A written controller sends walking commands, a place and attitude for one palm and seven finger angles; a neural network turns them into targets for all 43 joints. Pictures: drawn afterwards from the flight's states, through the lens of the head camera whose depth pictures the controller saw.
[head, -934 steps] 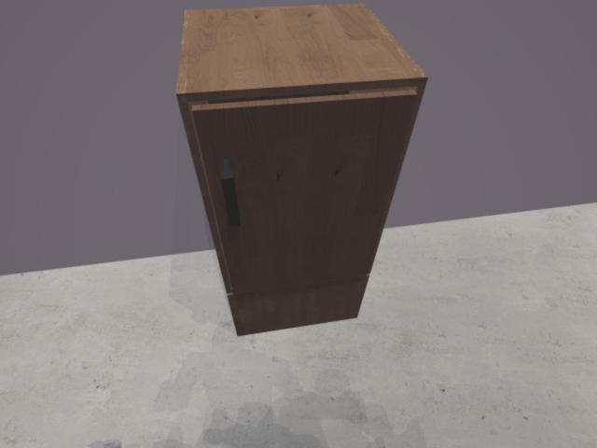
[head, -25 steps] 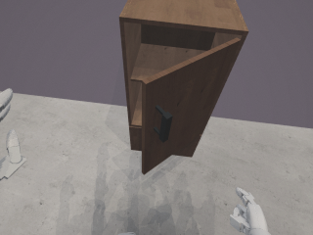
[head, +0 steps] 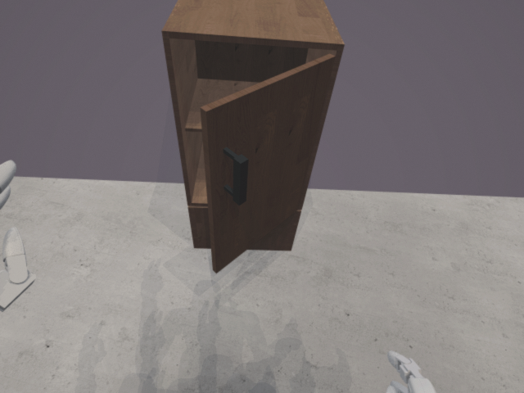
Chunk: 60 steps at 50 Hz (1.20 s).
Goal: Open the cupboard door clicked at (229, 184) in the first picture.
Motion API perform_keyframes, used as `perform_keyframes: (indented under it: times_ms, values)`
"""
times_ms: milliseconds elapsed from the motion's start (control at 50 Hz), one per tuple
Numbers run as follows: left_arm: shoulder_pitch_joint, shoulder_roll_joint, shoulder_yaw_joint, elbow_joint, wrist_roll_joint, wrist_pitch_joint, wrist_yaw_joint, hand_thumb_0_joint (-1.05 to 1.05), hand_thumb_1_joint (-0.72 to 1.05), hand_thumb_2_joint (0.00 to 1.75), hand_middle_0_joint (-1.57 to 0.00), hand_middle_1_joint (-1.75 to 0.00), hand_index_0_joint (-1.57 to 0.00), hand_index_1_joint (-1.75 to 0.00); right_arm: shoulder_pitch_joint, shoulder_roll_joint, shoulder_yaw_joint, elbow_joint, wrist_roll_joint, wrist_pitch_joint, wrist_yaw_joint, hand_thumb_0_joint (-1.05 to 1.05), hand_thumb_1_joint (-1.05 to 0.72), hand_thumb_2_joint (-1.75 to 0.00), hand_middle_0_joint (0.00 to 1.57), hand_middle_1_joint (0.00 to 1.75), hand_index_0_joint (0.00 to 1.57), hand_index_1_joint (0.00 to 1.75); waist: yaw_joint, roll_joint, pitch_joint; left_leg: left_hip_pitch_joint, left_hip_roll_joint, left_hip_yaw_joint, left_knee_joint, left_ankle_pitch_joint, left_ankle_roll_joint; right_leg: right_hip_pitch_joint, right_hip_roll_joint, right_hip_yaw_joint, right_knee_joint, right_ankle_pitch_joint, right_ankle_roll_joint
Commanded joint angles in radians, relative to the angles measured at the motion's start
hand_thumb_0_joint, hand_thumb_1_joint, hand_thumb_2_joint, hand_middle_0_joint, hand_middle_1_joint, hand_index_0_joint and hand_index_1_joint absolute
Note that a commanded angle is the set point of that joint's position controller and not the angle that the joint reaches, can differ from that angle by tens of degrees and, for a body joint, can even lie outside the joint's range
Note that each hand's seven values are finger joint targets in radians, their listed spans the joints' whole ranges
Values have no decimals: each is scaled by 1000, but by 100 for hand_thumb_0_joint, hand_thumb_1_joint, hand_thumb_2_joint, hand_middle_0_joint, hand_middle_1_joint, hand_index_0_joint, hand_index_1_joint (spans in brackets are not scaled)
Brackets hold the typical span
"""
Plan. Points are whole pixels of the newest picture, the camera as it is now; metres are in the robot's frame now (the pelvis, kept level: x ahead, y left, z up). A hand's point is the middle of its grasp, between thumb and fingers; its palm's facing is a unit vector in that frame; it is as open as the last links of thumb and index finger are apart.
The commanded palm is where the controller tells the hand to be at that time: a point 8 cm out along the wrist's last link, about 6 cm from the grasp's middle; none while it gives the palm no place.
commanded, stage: stop stepping back and stand still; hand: left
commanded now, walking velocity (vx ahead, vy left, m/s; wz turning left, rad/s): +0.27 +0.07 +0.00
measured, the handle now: (234, 176) +0.56 +0.10 -0.02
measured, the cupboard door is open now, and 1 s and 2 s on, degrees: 44 44 44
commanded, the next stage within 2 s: let the arm hang, fingers relaxed in 0.80 s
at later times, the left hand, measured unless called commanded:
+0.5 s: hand out of the picture +0.12 +0.30 +0.16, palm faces +0.52 -0.77 -0.37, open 7.4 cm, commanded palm +0.06 +0.33 +0.18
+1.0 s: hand (26, 370) +0.14 +0.30 +0.02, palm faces +0.27 -0.85 -0.45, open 7.4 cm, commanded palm none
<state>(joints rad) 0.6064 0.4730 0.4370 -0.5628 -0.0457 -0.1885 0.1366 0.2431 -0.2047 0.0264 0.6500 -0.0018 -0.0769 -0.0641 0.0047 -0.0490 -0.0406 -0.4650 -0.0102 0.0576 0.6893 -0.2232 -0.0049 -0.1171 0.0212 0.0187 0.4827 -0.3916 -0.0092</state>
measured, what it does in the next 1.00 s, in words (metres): steps on the spot: left foot, then left foot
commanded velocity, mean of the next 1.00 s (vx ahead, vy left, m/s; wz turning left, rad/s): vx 0.07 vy -0.02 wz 0.00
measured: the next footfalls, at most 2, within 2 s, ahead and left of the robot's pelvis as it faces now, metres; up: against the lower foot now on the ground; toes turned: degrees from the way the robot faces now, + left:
left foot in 0.02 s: +0.09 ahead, +0.09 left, +0.00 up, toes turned +3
left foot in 0.48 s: -0.01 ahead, +0.14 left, +0.00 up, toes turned +3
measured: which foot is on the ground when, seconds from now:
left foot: up 0.00-0.00, down 0.02-0.26, up 0.28-0.46, down 0.48-1.00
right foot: down 0.00-1.00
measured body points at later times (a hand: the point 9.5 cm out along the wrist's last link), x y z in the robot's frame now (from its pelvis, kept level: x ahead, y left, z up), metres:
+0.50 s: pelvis -0.06 +0.02 +0.00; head -0.08 +0.03 +0.45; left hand +0.09 +0.34 +0.18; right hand +0.08 -0.22 -0.09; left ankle -0.03 +0.14 -0.74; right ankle -0.08 -0.09 -0.73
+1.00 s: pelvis -0.06 +0.03 +0.00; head -0.05 +0.02 +0.45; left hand +0.12 +0.35 +0.05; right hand +0.09 -0.22 -0.12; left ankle -0.05 +0.13 -0.73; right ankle -0.06 -0.07 -0.72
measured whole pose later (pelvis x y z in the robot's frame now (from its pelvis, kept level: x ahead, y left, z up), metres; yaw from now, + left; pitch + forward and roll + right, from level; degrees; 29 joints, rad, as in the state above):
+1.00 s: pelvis -0.06 +0.03 +0.00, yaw +4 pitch +1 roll +0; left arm 0.32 0.33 0.21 0.09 0.02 -0.06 0.05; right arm 0.19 -0.28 -0.02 0.78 -0.02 -0.08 -0.01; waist 0.00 0.04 -0.01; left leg -0.33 -0.04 0.00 0.58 -0.27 0.04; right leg -0.34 0.00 -0.03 0.68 -0.36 -0.01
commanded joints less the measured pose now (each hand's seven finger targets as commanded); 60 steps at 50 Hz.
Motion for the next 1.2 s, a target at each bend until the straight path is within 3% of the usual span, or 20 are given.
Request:
perform_keyframes:
  times_ms: [0, 80, 180, 200, 240, 280, 420, 480, 520, 560, 660, 760, 860, 880, 960, 1000, 1040, 1080, 1120, 1180]
  values:
    - [-92, 154, 114, -121, -7, -38, 37, 0, 90, 90, -20, -30, -20, -30, -122, -152, -63, -163, 8, -88, -36, 0, -90, -90, 20, 30, 20, 30, -16, 99, -36, 341, 94, -100, -245, 234, 55, -174, -115, 11, -15, 354, 9]
    - [-93, 166, 125, -222, 2, -82, 41, 0, 90, 90, -20, -30, -20, -30, -102, -140, -60, -158, -20, -132, -27, 0, -90, -90, 20, 30, 20, 30, -14, 292, -77, 273, 225, -398, -497, -16, 76, -149, 3, -28, 218, -87, 14]
    - [26, 136, 136, -139, 6, -65, 43, 0, 90, 90, -20, -30, -20, -30, -116, -136, -65, -167, -18, -120, -18, 0, -90, -90, 20, 30, 20, 30, -6, 251, -11, -8, 130, -197, -510, -376, 23, 76, 12, -99, -20, -67, -25]
    - [51, 155, 158, -106, 6, -61, 41, 0, 90, 90, -20, -30, -20, -30, -114, -134, -71, -170, -21, -104, -18, 0, -90, -90, 20, 30, 20, 30, -7, 162, -13, -3, 73, -137, -363, -325, 5, 49, -32, -33, -125, -107, -50]
    - [-17, 158, 149, -98, -3, -61, 36, 0, 90, 90, -20, -30, -20, -30, -105, -128, -86, -157, -12, -75, -12, 0, -90, -90, 20, 30, 20, 30, -5, -191, 41, -21, -5, -69, 210, -139, -9, -218, -349, 433, -373, -387, -193]
    - [-100, 127, 127, -35, 0, -73, 36, 0, 90, 90, -20, -30, -20, -30, -58, -130, -78, -122, -12, -85, -9, 0, -90, -90, 20, 30, 20, 30, -41, -81, 79, -114, 49, -97, 354, -98, -9, -220, -345, 328, -320, -197, -189]
    - [-247, 96, 44, -44, 31, -74, 46, 0, 90, 90, -20, -30, -20, -30, -98, -114, -60, -127, -10, -131, -47, 0, -90, -90, 20, 30, 20, 30, -12, -12, 83, 250, 37, 25, -199, -90, 43, -240, -204, 112, -173, -108, -93]
    - [-238, 122, 90, -162, 19, -84, 46, 0, 90, 90, -20, -30, -20, -30, -99, -146, -71, -164, -4, -131, -42, 0, -90, -90, 20, 30, 20, 30, -4, 165, 5, 339, 179, -184, -273, 144, 95, -213, -57, -2, 82, 174, -8]
    - [-234, 127, 98, -201, 22, -86, 39, 0, 90, 90, -20, -30, -20, -30, -89, -107, -56, -145, -13, -138, -30, 0, -90, -90, 20, 30, 20, 30, -23, 330, 4, 325, 281, -367, -440, 49, 139, -282, -7, -81, 300, -76, 25]
    - [-212, 121, 104, -196, 27, -85, 46, 0, 90, 90, -20, -30, -20, -30, -81, -102, -60, -137, -16, -157, -15, 0, -90, -90, 20, 30, 20, 30, -19, 267, 22, 303, 324, -371, -439, 67, 176, -295, -39, -31, 347, -109, 15]
    - [-42, 103, 110, -112, 12, -55, 38, 0, 90, 90, -20, -30, -20, -30, -92, -119, -58, -157, -7, -135, 0, 0, -90, -90, 20, 30, 20, 30, -11, 220, -21, 169, 206, -109, -320, 52, 71, -20, -17, -88, -28, 97, 12]
    - [-71, 103, 101, -43, -7, -30, 30, 0, 90, 90, -20, -30, -20, -30, -88, -97, -64, -147, -2, -93, 1, 0, -90, -90, 20, 30, 20, 30, -18, -109, 30, 101, 36, -37, 70, -122, 3, -165, -262, 298, -285, -22, -130]
    - [-126, 104, 92, -88, 3, -50, 38, 0, 90, 90, -20, -30, -20, -30, -114, -113, -56, -148, -2, -105, -22, 0, -90, -90, 20, 30, 20, 30, -14, 54, -28, 272, 73, -84, -282, 138, 24, -69, -128, 58, -90, 306, -34]
    - [-154, -117, -337, 699, 92, 91, -116, 0, 90, 90, -20, -30, -20, -30, -127, -281, -116, 97, -10, -121, 73, 0, -90, -90, 20, 30, 20, 30, -51, 136, 13, 188, 157, -216, -123, 387, 61, -229, -147, -27, 129, 422, -22]
    - [-256, -169, -335, 824, 72, 188, -122, 0, 90, 90, -20, -30, -20, -30, -28, -214, -78, 65, -36, 3, 50, 0, -90, -90, 20, 30, 20, 30, -31, 79, -56, 228, 292, -407, -266, 754, 218, -261, -24, 7, 366, -96, -1]
    - [-296, -146, -345, 964, 71, 177, -118, 0, 90, 90, -20, -30, -20, -30, -47, -219, -74, 79, -48, 21, 46, 0, -90, -90, 20, 30, 20, 30, -3, 21, -91, 317, 260, -353, -226, 824, 208, -227, -29, 24, 249, -23, -1]
    - [-272, -107, -349, 1124, 72, 171, -115, 0, 90, 90, -20, -30, -20, -30, -94, -191, -68, 112, -28, 40, 45, 0, -90, -90, 20, 30, 20, 30, 29, 19, -106, 215, 139, -222, -173, 556, 107, 1, -66, 71, 15, 365, -5]
    - [-327, -73, -373, 1249, 68, 175, -118, 0, 90, 90, -20, -30, -20, -30, -61, -120, -54, 166, -16, 61, 55, 0, -90, -90, 20, 30, 20, 30, -16, 13, -25, 184, 19, -119, -176, 64, 19, -56, -216, 201, -95, 434, -69]
    - [-381, -87, -384, 1344, 62, 171, -113, 0, 90, 90, -20, -30, -20, -30, -45, -105, -52, 224, -21, 83, 46, 0, -90, -90, 20, 30, 20, 30, -28, -75, 6, 217, 5, -94, -153, -9, 13, -87, -207, 208, -150, 445, -72]
    - [-376, -154, -384, 1448, 57, 173, -109, 0, 90, 90, -20, -30, -20, -30, -17, -78, -49, 302, -27, 84, 37, 0, -90, -90, 20, 30, 20, 30, -36, 152, 16, 302, 48, -129, -233, 106, 17, -129, -145, 145, -157, 280, -64]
